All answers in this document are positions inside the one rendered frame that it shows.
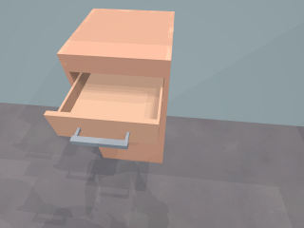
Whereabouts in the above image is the handle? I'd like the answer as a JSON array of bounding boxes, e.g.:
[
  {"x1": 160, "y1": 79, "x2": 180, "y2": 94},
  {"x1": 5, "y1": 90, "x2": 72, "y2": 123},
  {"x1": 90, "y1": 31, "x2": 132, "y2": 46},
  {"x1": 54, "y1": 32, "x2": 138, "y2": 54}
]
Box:
[{"x1": 69, "y1": 127, "x2": 130, "y2": 150}]

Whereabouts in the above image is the cabinet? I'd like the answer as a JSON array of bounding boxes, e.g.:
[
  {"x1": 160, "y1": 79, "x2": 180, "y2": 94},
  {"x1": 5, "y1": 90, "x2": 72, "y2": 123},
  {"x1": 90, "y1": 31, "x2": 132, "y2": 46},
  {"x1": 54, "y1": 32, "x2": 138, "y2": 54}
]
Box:
[{"x1": 57, "y1": 9, "x2": 175, "y2": 163}]

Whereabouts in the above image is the drawer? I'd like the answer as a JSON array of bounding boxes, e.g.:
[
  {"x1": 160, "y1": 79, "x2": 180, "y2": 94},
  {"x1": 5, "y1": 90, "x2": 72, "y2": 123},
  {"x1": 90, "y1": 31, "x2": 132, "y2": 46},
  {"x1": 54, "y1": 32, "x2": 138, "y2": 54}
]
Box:
[{"x1": 44, "y1": 72, "x2": 164, "y2": 144}]

